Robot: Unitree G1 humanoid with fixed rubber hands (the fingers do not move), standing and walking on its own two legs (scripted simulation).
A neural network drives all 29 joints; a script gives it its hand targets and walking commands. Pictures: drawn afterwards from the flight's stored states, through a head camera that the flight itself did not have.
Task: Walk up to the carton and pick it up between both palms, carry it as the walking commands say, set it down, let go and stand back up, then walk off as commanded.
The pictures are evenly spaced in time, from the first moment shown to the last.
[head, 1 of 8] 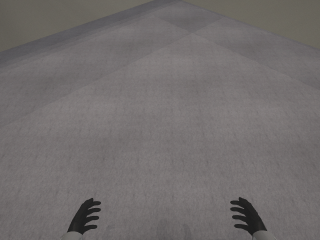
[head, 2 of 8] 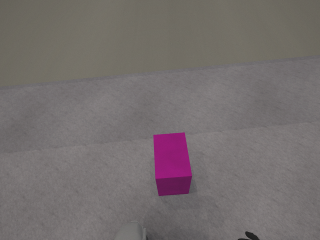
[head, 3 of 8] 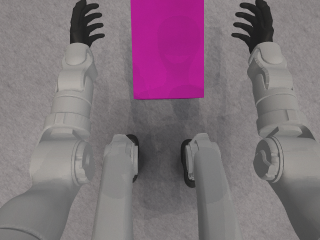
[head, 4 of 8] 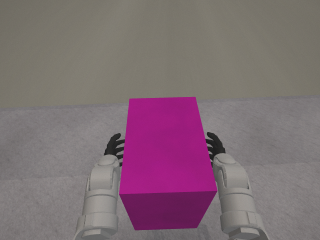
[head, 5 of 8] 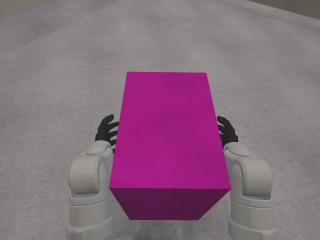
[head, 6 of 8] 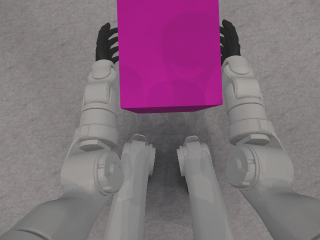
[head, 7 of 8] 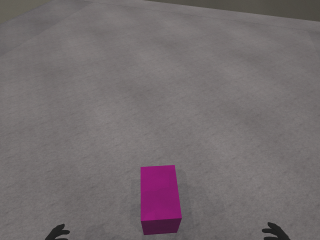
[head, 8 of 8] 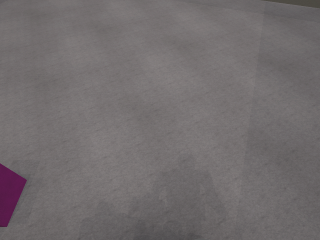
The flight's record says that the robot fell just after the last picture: no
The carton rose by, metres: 0.66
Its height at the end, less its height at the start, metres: +0.00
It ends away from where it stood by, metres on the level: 2.07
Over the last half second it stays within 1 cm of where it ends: yes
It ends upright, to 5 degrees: yes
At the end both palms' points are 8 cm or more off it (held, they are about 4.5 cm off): yes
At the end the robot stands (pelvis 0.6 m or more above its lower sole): yes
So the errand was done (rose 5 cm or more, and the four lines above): yes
